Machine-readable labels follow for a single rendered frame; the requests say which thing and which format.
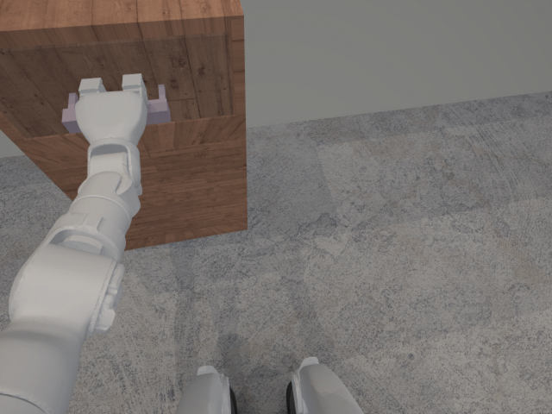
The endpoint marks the robot thigh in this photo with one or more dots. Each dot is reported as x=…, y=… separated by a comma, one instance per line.
x=206, y=394
x=317, y=390

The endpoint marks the right robot thigh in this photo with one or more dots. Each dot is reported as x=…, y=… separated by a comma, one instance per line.
x=317, y=390

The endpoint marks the left robot forearm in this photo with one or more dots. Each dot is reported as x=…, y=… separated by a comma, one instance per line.
x=101, y=213

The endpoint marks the drawer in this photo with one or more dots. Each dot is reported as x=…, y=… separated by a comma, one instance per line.
x=35, y=82

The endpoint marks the left robot thigh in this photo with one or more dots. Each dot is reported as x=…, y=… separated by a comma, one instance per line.
x=206, y=394

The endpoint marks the cabinet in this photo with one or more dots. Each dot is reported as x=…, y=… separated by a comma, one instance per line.
x=193, y=172

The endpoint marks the handle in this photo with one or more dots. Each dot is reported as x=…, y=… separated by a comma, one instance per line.
x=157, y=111

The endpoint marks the robot left hand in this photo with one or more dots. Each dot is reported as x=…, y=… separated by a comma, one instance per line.
x=104, y=114

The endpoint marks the left robot upper arm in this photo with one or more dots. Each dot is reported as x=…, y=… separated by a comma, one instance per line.
x=69, y=294

